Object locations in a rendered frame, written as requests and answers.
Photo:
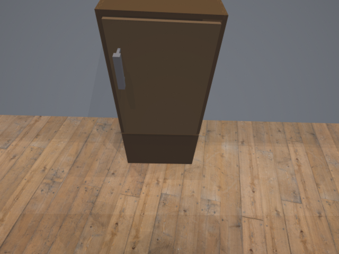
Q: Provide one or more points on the cupboard door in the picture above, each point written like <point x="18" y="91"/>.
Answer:
<point x="166" y="64"/>

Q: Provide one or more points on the handle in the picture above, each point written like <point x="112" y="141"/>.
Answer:
<point x="119" y="69"/>

